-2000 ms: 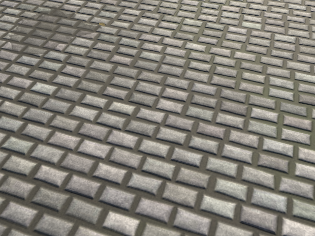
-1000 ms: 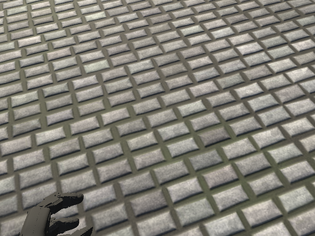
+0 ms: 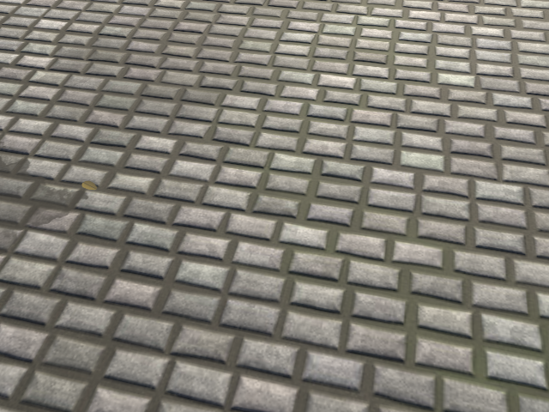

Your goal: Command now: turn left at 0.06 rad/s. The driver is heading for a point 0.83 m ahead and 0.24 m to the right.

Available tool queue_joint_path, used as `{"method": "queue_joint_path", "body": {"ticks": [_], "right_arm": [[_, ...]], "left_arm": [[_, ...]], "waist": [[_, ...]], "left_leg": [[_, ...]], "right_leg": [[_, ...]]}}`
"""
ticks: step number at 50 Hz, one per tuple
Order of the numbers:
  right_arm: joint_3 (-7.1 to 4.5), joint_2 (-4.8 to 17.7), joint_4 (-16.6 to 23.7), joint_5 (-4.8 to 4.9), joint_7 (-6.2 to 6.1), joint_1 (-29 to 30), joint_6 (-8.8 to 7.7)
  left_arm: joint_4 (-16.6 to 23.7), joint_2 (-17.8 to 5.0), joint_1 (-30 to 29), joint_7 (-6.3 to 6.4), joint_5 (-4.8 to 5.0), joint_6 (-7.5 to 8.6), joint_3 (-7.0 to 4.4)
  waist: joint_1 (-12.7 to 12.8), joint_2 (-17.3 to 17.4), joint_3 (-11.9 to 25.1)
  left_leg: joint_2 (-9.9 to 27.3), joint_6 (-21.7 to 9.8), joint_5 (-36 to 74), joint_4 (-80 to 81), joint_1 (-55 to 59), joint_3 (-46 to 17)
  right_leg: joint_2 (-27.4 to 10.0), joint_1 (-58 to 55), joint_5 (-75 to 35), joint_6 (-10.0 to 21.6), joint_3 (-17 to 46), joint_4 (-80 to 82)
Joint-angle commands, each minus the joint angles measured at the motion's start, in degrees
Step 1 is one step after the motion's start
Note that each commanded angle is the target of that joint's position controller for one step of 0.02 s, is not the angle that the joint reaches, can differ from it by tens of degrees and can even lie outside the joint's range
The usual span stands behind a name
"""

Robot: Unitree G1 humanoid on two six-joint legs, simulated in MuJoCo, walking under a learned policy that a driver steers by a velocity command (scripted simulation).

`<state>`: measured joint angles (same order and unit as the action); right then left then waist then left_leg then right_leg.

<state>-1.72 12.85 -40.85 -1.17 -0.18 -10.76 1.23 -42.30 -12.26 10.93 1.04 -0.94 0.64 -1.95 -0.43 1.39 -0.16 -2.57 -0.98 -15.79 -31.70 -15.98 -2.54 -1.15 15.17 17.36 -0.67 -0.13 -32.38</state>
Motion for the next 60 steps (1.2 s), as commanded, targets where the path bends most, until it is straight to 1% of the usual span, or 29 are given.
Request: {"method": "queue_joint_path", "body": {"ticks": [1,5,8,21,33,34,35,36,38,39,40,41,42,43,44,46,47,49,50,51,52,53,54,55,56,57,58,59,60], "right_arm": [[-1.71,4.94,3.76,0.18,-0.22,2.4,-1.09],[-1.89,4.56,2.45,0.27,-0.45,1.18,-1.35],[-2.02,4.55,1.57,0.34,-0.74,0.3,-1.39],[-2.4,4.28,-2.24,0.62,-1.99,-1.09,-1.05],[-2.76,4.05,-8.17,0.89,-2.67,-1.45,-0.77],[-3.1,5.26,-7.97,1.05,-2.81,-0.28,-0.8],[-3.68,7.01,-7.58,1.25,-3.07,0.72,-0.8],[-4.09,7.94,-7.38,1.39,-3.4,1.02,-0.66],[-4.04,6.85,-7.42,1.54,-3.95,0.3,-0.02],[-3.99,6.28,-7.45,1.6,-4.08,0.26,0.44],[-3.97,5.28,-7.61,1.61,-4.03,-0.47,0.95],[-3.94,4.73,-7.66,1.4,-3.86,-0.7,1.48],[-4.24,5.5,-7.92,1.79,-3.82,-0.56,1.97],[-4.31,5.59,-8.69,2.32,-4.01,-2.36,2.6],[-4.24,5.9,-9.48,2.27,-4.31,-3.77,3.06],[-3.7,5.32,-10.25,1.7,-4.4,-4.86,2.94],[-3.28,4.84,-10.22,1.81,-4.02,-5.01,2.54],[-3.04,5.37,-10.36,2.72,-2.81,-4.56,1.57],[-3.14,5.6,-11.12,3.03,-2.04,-6.05,1.11],[-3.27,6.26,-11.71,2.97,-1.12,-6.7,0.77],[-3.88,10.05,-10.62,2.16,-0.59,-3.84,0.78],[-4.92,16.3,-9.04,0.29,-1.11,-3.31,1.27],[-3.59,13.4,-7.87,-2.91,-0.77,-6.42,0.69],[-4.13,15.9,-6.71,-3.94,-0.33,-3.25,-0.37],[-3.86,14.29,-6.6,-1.64,-0.47,2.58,-1.1],[-2.66,9.29,-7.71,0.61,-0.78,4.26,-1.91],[-2.18,8.03,-8.83,2.01,-1.09,2.14,-2.51],[-1.83,7.7,-9.86,2.44,-1.61,0.79,-2.86],[-1.48,7.1,-10.43,2.29,-2.06,-0.83,-3.44]], "left_arm": [[3.79,-6.53,-1.03,0.57,0.14,0.92,-1.52],[3.86,-6.09,-1.13,0.64,0.25,0.74,-1.36],[3.56,-5.67,-1.23,0.51,0.31,0.75,-1.23],[-0.33,-4.68,-0.32,0.4,0.56,1.08,-1.13],[-6.41,-4.79,0.94,0.67,0.81,1.19,-1.22],[-6.2,-6.04,0.03,0.77,1.01,1.21,-1.57],[-5.93,-8.33,-0.43,1.0,1.27,1.09,-2.34],[-5.9,-10.08,-0.25,1.37,1.51,0.75,-3.04],[-6.05,-10.72,0.87,2.26,1.42,-0.47,-3.47],[-6.0,-10.82,1.24,2.73,1.15,-1.2,-3.47],[-5.58,-10.66,-0.3,3.31,0.85,-1.76,-3.2],[-5.22,-10.03,-1.17,3.6,0.24,-1.89,-2.71],[-4.99,-9.89,-1.41,3.68,-0.4,-1.85,-2.5],[-4.56,-10.75,-4.45,3.73,0.17,-1.74,-2.76],[-4.06,-11.61,-7.7,3.64,1.04,-1.57,-3.03],[-4.66,-12.71,-10.03,3.59,2.0,-2.11,-3.43],[-5.3,-12.85,-10.19,3.76,2.22,-2.67,-3.58],[-6.91,-13.03,-7.49,4.4,2.59,-3.82,-3.83],[-7.34,-13.1,-7.57,4.68,3.11,-4.42,-3.86],[-7.73,-12.65,-6.75,4.64,3.84,-4.84,-3.84],[-8.59,-11.06,-1.85,4.25,3.24,-5.02,-3.71],[-7.95,-6.42,-2.8,4.17,0.43,-4.92,-2.53],[-9.41,-9.22,-4.47,4.0,0.13,-4.49,-3.76],[-8.47,-11.17,-4.15,3.95,2.03,-4.78,-4.35],[-9.64,-13.13,-3.79,3.79,3.09,-4.81,-5.19],[-12.14,-12.56,0.76,3.42,2.54,-4.49,-5.26],[-13.34,-12.26,2.72,2.69,1.78,-3.55,-5.25],[-12.23,-12.33,0.18,1.8,1.63,-2.25,-5.27],[-10.94,-11.87,-3.28,1.22,1.65,-1.22,-5.1]], "waist": [[0.57,-3.59,1.84],[0.68,-1.56,2.04],[0.53,-0.99,1.98],[0.13,-1.46,0.95],[0.25,-1.4,-0.25],[0.4,-1.25,-1.66],[0.64,-1.49,-1.51],[0.83,-2.19,-0.3],[1.26,-4.78,3.09],[1.71,-6.4,4.03],[1.38,-10.43,4.67],[2.22,-13.87,4.55],[2.54,-10.74,4.16],[0.52,-7.18,3.1],[-0.93,-5.86,2.29],[-1.45,-6.39,3.08],[-1.39,-7.96,4.33],[0.48,-10.97,6.18],[-0.39,-11.06,6.09],[-0.84,-8.91,4.66],[2.23,1.26,2.51],[2.41,18.22,1.17],[-2.66,10.3,7.2],[-0.86,8.36,9.36],[2.67,6.48,5.73],[4.32,7.75,4.69],[3.71,10.01,3.2],[3.16,10.83,0.54],[2.07,9.61,-0.95]], "left_leg": [[3.37,-1.37,4.75,4.58,-0.54,-4.02],[3.55,-0.86,6.39,4.59,-0.1,-4.11],[3.72,-0.64,7.56,4.46,0.77,-4.16],[3.99,-0.14,10.4,4.31,3.89,-3.88],[3.85,0.54,11.2,5.73,5.55,-3.13],[4.14,0.51,14.49,5.14,4.59,-3.45],[4.09,0.23,18.03,3.34,3.57,-3.29],[3.79,-0.03,21.04,1.0,2.62,-2.78],[2.39,0.57,21.22,-4.36,0.99,-1.29],[1.16,1.09,17.38,-8.31,-0.11,-0.37],[-0.36,1.68,3.96,-14.69,-1.59,0.89],[-1.01,2.42,-17.95,-26.07,-4.94,0.52],[-0.52,3.18,-24.96,-36.16,-7.86,-2.39],[0.53,3.64,-24.32,-38.19,-7.65,-5.67],[1.09,4.19,-21.52,-35.81,-7.3,-5.95],[1.6,5.81,-17.25,-28.03,-6.24,-3.49],[2.79,6.09,-14.77,-21.31,-4.9,-2.35],[3.27,5.98,-9.03,-8.98,-2.52,-0.47],[2.34,5.24,-2.31,-0.4,-0.05,1.62],[0.74,3.78,6.89,8.91,2.73,3.1],[5.74,0.99,27.51,11.85,6.5,-4.23],[22.02,-8.17,60.93,9.91,8.04,-19.64],[26.73,-16.88,64.05,7.97,2.71,-19.79],[24.26,-16.23,33.68,13.4,-0.65,-20.45],[17.71,-10.78,-0.06,17.3,0.14,-17.92],[14.8,-6.42,-19.14,19.0,2.51,-17.13],[14.67,-6.21,-26.08,22.14,5.06,-17.95],[15.47,-6.72,-26.6,24.28,6.77,-19.16],[15.51,-6.43,-24.4,25.2,8.6,-18.65]], "right_leg": [[-3.7,-1.47,-6.55,2.45,4.32,5.84],[-3.16,-2.16,-7.72,2.72,3.89,5.11],[-2.79,-2.03,-8.39,2.76,3.6,5.01],[-1.82,-1.17,-9.15,2.59,2.95,6.23],[-1.53,-1.85,-9.29,2.87,2.88,8.34],[-1.8,-1.56,-13.56,3.05,3.22,7.69],[-2.25,-2.16,-19.25,3.78,3.65,6.4],[-2.99,-3.18,-25.8,5.03,4.31,5.1],[-6.3,-5.23,-38.53,8.64,7.08,4.52],[-9.27,-5.26,-44.09,11.28,9.31,5.38],[-14.01,-4.43,-49.34,14.85,12.68,7.32],[-19.41,-3.93,-54.69,19.28,16.92,9.83],[-21.96,-3.77,-56.54,21.4,18.2,10.45],[-20.29,-1.96,-52.48,19.32,15.58,9.58],[-18.19,-1.3,-48.36,16.58,13.5,9.42],[-15.86,-3.71,-47.76,14.15,11.47,8.57],[-14.67,-5.93,-48.09,12.99,10.36,7.7],[-13.86,-10.66,-48.87,11.87,10.32,5.76],[-12.6,-10.77,-47.15,10.86,9.39,4.37],[-9.86,-8.57,-39.94,8.92,7.69,2.95],[-4.6,-0.69,-21.19,5.03,3.65,-2.62],[6.3,13.88,20.26,0.14,-1.58,-15.93],[10.77,9.76,29.63,-0.83,11.82,-36.65],[11.11,9.56,23.6,0.44,15.63,-43.47],[8.8,12.45,13.97,1.53,15.25,-42.79],[7.25,14.83,7.18,0.89,12.66,-40.92],[6.36,16.77,4.42,-0.58,8.22,-41.79],[4.53,19.26,1.77,-1.38,4.79,-40.62],[2.39,20.22,-0.63,-1.71,2.41,-37.44]]}}
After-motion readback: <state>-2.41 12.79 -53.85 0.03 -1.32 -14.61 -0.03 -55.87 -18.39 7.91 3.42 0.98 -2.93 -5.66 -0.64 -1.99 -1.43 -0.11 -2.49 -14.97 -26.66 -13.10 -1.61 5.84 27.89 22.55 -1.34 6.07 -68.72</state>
